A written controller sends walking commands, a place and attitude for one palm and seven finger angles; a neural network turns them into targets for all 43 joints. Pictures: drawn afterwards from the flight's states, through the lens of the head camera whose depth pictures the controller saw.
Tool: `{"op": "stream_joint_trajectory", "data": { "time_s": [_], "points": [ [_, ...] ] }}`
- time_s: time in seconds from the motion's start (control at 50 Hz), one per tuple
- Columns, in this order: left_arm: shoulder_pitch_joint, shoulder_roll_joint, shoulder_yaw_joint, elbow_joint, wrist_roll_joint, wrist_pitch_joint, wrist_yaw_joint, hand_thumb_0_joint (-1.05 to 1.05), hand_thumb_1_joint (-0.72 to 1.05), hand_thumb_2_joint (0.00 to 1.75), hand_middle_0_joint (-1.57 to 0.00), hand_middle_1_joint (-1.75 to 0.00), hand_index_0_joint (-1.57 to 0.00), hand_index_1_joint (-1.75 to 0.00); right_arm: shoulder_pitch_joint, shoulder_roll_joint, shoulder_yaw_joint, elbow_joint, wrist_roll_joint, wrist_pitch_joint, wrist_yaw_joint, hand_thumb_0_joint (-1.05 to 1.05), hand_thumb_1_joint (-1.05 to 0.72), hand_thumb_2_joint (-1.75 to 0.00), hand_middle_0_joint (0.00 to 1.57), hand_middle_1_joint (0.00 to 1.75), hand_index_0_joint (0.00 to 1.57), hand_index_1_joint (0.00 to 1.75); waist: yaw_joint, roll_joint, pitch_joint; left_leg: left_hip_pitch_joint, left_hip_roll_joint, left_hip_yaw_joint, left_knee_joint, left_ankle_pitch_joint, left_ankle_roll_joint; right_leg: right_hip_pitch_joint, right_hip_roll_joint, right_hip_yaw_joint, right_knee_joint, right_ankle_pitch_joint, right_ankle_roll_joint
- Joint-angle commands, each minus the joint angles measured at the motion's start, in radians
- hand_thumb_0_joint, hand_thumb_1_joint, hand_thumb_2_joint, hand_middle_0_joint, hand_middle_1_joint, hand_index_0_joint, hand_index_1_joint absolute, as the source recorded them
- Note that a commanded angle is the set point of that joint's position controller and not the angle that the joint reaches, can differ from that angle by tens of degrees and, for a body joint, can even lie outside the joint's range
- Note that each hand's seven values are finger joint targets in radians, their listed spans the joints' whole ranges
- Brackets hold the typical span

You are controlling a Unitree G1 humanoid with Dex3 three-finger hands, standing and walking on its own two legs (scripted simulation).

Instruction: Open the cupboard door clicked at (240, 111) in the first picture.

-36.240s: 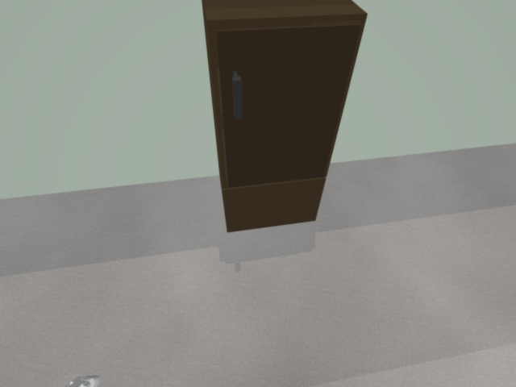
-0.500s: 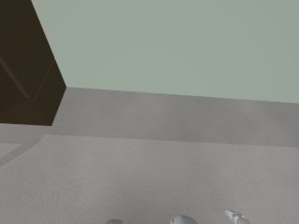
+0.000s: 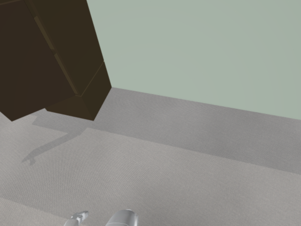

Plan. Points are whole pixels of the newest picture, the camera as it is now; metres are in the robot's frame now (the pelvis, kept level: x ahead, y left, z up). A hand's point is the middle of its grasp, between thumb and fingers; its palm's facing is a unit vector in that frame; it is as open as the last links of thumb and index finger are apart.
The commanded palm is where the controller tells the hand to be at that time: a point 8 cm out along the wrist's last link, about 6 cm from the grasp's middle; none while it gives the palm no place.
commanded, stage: turn to face it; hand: left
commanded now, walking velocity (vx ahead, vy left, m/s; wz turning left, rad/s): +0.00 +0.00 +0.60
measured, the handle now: out of the picture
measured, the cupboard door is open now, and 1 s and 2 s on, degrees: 46 46 46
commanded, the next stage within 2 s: take the last steps up to it in 0.84 s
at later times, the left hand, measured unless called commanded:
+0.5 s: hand out of the picture +0.02 +0.28 -0.17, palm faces +0.32 -0.92 -0.24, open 7.4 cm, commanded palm none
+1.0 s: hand out of the picture -0.01 +0.19 -0.16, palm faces +0.49 -0.84 -0.24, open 7.3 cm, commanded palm none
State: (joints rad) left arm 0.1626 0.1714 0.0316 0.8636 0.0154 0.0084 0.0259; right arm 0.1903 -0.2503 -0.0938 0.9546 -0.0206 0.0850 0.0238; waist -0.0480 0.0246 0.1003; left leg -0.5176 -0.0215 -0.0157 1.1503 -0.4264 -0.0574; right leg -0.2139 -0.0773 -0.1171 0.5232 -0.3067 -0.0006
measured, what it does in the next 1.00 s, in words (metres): steps on the spot, turning left: left foot, then right foot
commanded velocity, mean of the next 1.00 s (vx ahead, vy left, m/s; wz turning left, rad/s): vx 0.02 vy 0.01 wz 0.41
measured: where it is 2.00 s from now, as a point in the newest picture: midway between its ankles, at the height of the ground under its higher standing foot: (117, 220)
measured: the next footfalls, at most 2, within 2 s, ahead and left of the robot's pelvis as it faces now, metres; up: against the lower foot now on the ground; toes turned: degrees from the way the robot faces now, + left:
left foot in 0.22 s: +0.04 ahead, +0.14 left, +0.00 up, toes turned +14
right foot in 0.74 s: +0.09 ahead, -0.09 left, +0.00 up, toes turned +20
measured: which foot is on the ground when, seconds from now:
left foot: up 0.00-0.20, down 0.22-0.74, up 0.76-1.00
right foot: down 0.00-0.22, up 0.24-0.72, down 0.74-1.00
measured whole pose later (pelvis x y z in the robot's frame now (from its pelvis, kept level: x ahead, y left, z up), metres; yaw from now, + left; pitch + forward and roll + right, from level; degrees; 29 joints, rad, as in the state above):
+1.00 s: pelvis +0.03 -0.01 +0.00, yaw +29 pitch +0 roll +2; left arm 0.23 0.16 0.04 0.95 0.02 -0.01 0.03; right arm 0.18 -0.22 -0.07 1.02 -0.02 0.07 0.01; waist -0.01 0.00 0.09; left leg -0.43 0.00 -0.01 0.99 -0.44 -0.05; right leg -0.16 -0.07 -0.13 0.48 -0.31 -0.02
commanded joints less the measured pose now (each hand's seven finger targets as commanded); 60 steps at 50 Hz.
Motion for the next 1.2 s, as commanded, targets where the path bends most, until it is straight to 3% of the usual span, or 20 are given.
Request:
{"op": "stream_joint_trajectory", "data": {
  "time_s": [0.0,0.1,0.16,0.18,0.2,0.22,0.26,0.36,0.56,0.66,0.68,0.7,0.72,0.74,0.8,0.92,1.06,1.1,1.14,1.18],
  "points": [
    [0.068,0.208,0.060,-0.053,0.008,-0.022,0.010,0.00,0.90,0.90,-0.20,-0.30,-0.20,-0.30,-0.089,-0.042,0.000,-0.096,0.007,-0.029,0.008,0.00,-0.90,-0.90,0.20,0.30,0.20,0.30,0.066,-0.213,-0.113,-0.035,0.042,0.055,-0.139,-0.013,-0.020,0.170,-0.249,0.066,-0.137,0.564,-0.108],
    [0.128,0.253,0.078,-0.024,0.014,-0.015,0.006,0.00,0.90,0.90,-0.20,-0.30,-0.20,-0.30,-0.138,-0.035,0.012,-0.111,0.013,-0.041,0.009,0.00,-0.90,-0.90,0.20,0.30,0.20,0.30,0.095,-0.261,-0.118,0.069,0.026,0.118,-0.374,-0.030,0.004,0.185,-0.287,0.036,-0.069,0.655,-0.107],
    [0.108,0.260,0.085,-0.024,0.008,-0.010,-0.003,0.00,0.90,0.90,-0.20,-0.30,-0.20,-0.30,-0.065,-0.061,0.005,-0.102,0.009,-0.052,0.006,0.00,-0.90,-0.90,0.20,0.30,0.20,0.30,0.046,-0.220,-0.157,0.249,0.004,0.138,-0.599,0.120,0.026,0.113,-0.270,-0.031,0.057,0.573,-0.045],
    [0.095,0.250,0.083,-0.034,-0.001,-0.006,-0.007,0.00,0.90,0.90,-0.20,-0.30,-0.20,-0.30,0.002,-0.111,-0.007,-0.088,0.005,-0.059,0.006,0.00,-0.90,-0.90,0.20,0.30,0.20,0.30,0.001,-0.112,-0.199,0.426,0.048,0.087,-0.702,0.284,0.051,-0.009,-0.252,-0.065,0.198,0.460,0.000],
    [0.088,0.181,0.072,-0.073,-0.006,-0.001,-0.017,0.00,0.90,0.90,-0.20,-0.30,-0.20,-0.30,0.073,-0.235,-0.040,-0.082,-0.006,-0.068,-0.001,0.00,-0.90,-0.90,0.20,0.30,0.20,0.30,-0.040,0.201,-0.249,0.604,0.328,-0.299,-0.731,0.622,0.191,-0.300,-0.104,-0.103,0.441,-0.087,0.081],
    [0.011,0.154,0.051,-0.115,0.002,0.006,-0.011,0.00,0.90,0.90,-0.20,-0.30,-0.20,-0.30,0.147,-0.294,-0.049,-0.064,-0.002,-0.061,-0.011,0.00,-0.90,-0.90,0.20,0.30,0.20,0.30,-0.070,0.246,-0.245,0.567,0.468,-0.428,-0.759,0.816,0.309,-0.389,-0.052,0.010,0.581,-0.404,0.079],
    [-0.050,0.159,0.055,-0.095,0.002,0.016,0.001,0.00,0.90,0.90,-0.20,-0.30,-0.20,-0.30,0.107,-0.245,-0.034,-0.073,-0.002,-0.066,-0.036,0.00,-0.90,-0.90,0.20,0.30,0.20,0.30,-0.051,0.197,-0.215,0.488,0.398,-0.371,-0.768,0.696,0.286,-0.427,-0.057,0.122,0.680,-0.293,0.075],
    [0.051,0.160,0.061,-0.017,0.008,0.025,-0.020,0.00,0.90,0.90,-0.20,-0.30,-0.20,-0.30,-0.032,-0.167,0.001,-0.107,0.000,-0.081,-0.040,0.00,-0.90,-0.90,0.20,0.30,0.20,0.30,0.047,0.118,-0.139,0.352,0.242,-0.182,-0.826,0.542,0.205,-0.338,-0.037,0.120,0.630,-0.064,0.090],
    [-0.029,0.137,0.048,-0.049,0.000,0.021,-0.012,0.00,0.90,0.90,-0.20,-0.30,-0.20,-0.30,0.031,-0.155,-0.006,-0.079,-0.008,-0.070,-0.038,0.00,-0.90,-0.90,0.20,0.30,0.20,0.30,0.020,0.124,-0.130,0.347,0.236,-0.298,-0.814,0.487,0.233,-0.252,0.025,0.108,0.369,-0.114,0.083],
    [0.059,0.124,0.047,-0.026,-0.009,0.005,-0.005,0.00,0.90,0.90,-0.20,-0.30,-0.20,-0.30,0.008,-0.139,-0.010,-0.076,-0.004,-0.063,-0.040,0.00,-0.90,-0.90,0.20,0.30,0.20,0.30,0.059,0.126,-0.155,0.236,0.195,-0.329,-0.733,0.524,0.206,0.008,0.075,0.086,0.051,-0.001,0.054],
    [0.101,0.139,0.052,-0.016,-0.009,-0.005,0.000,0.00,0.90,0.90,-0.20,-0.30,-0.20,-0.30,0.004,-0.122,-0.007,-0.078,0.003,-0.064,-0.038,0.00,-0.90,-0.90,0.20,0.30,0.20,0.30,0.081,0.077,-0.174,0.179,0.160,-0.317,-0.681,0.470,0.172,0.127,0.052,0.104,-0.102,0.092,0.046],
    [0.138,0.197,0.063,-0.006,0.002,-0.017,0.007,0.00,0.90,0.90,-0.20,-0.30,-0.20,-0.30,0.015,-0.077,-0.003,-0.081,0.013,-0.068,-0.032,0.00,-0.90,-0.90,0.20,0.30,0.20,0.30,0.093,-0.084,-0.201,0.051,0.076,-0.221,-0.548,0.278,0.107,0.267,-0.106,0.254,-0.210,0.135,0.005],
    [0.138,0.259,0.073,-0.005,0.014,-0.021,0.010,0.00,0.90,0.90,-0.20,-0.30,-0.20,-0.30,0.013,-0.029,0.005,-0.102,0.016,-0.070,-0.027,0.00,-0.90,-0.90,0.20,0.30,0.20,0.30,0.093,-0.310,-0.166,-0.065,-0.072,-0.033,-0.330,-0.108,0.036,0.258,-0.344,0.460,-0.238,0.280,-0.117],
    [0.128,0.246,0.064,-0.014,0.006,-0.018,0.012,0.00,0.90,0.90,-0.20,-0.30,-0.20,-0.30,-0.004,-0.066,-0.006,-0.096,0.004,-0.055,-0.029,0.00,-0.90,-0.90,0.20,0.30,0.20,0.30,0.090,-0.234,-0.146,-0.030,-0.031,-0.065,-0.144,-0.176,0.034,0.128,-0.398,0.437,-0.231,0.373,-0.173],
    [0.034,0.169,0.046,-0.015,0.001,-0.027,0.011,0.00,0.90,0.90,-0.20,-0.30,-0.20,-0.30,0.009,-0.049,-0.003,-0.035,0.005,-0.038,-0.020,0.00,-0.90,-0.90,0.20,0.30,0.20,0.30,0.035,-0.184,-0.089,-0.061,0.014,-0.050,0.058,-0.017,0.012,0.112,-0.235,0.235,-0.172,0.539,-0.149],
    [0.134,0.162,0.049,0.035,0.008,-0.032,0.011,0.00,0.90,0.90,-0.20,-0.30,-0.20,-0.30,-0.054,-0.008,0.017,-0.014,0.008,-0.039,-0.020,0.00,-0.90,-0.90,0.20,0.30,0.20,0.30,0.073,-0.185,-0.096,0.001,0.027,0.017,-0.161,-0.019,-0.004,0.176,-0.220,0.140,-0.148,0.649,-0.137],
    [0.223,0.214,0.071,0.106,0.018,-0.043,-0.008,0.00,0.90,0.90,-0.20,-0.30,-0.20,-0.30,-0.133,-0.008,0.032,-0.040,0.006,-0.069,-0.002,0.00,-0.90,-0.90,0.20,0.30,0.20,0.30,0.122,-0.228,-0.061,0.052,0.033,0.085,-0.419,-0.054,0.026,0.201,-0.305,0.191,-0.197,0.316,-0.151],
    [0.205,0.224,0.073,0.116,0.016,-0.043,-0.013,0.00,0.90,0.90,-0.20,-0.30,-0.20,-0.30,-0.100,-0.009,0.035,-0.034,0.005,-0.078,0.001,0.00,-0.90,-0.90,0.20,0.30,0.20,0.30,0.097,-0.201,-0.061,0.164,0.018,0.114,-0.535,0.007,0.037,0.129,-0.294,0.160,-0.174,0.231,-0.129],
    [0.139,0.210,0.074,0.109,0.011,-0.037,-0.019,0.00,0.90,0.90,-0.20,-0.30,-0.20,-0.30,0.026,-0.036,0.029,0.002,0.002,-0.091,-0.004,0.00,-0.90,-0.90,0.20,0.30,0.20,0.30,0.020,-0.123,-0.077,0.440,0.003,0.126,-0.732,0.117,0.061,-0.065,-0.228,0.072,-0.044,0.096,-0.062],
    [0.057,0.103,0.046,0.032,0.003,-0.031,-0.034,0.00,0.90,0.90,-0.20,-0.30,-0.20,-0.30,0.254,-0.207,-0.011,0.046,-0.017,-0.096,-0.025,0.00,-0.90,-0.90,0.20,0.30,0.20,0.30,-0.078,0.308,-0.116,0.668,0.383,-0.412,-0.903,0.120,0.262,-0.454,0.003,-0.079,0.465,-0.321,0.032]
  ]
}}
